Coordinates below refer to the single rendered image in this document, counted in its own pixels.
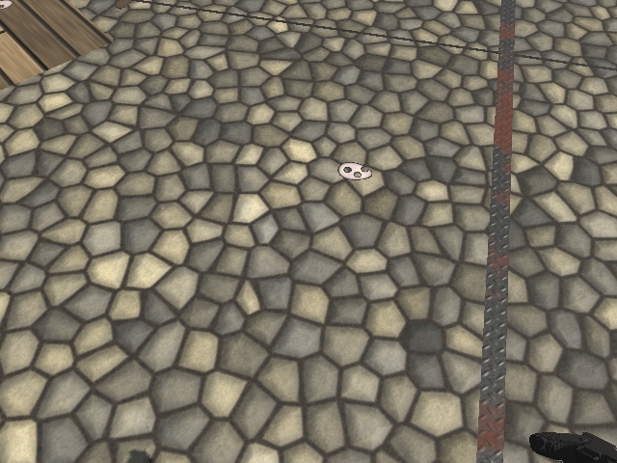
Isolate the right robot hand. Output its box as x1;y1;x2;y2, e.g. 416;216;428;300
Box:
529;432;617;463

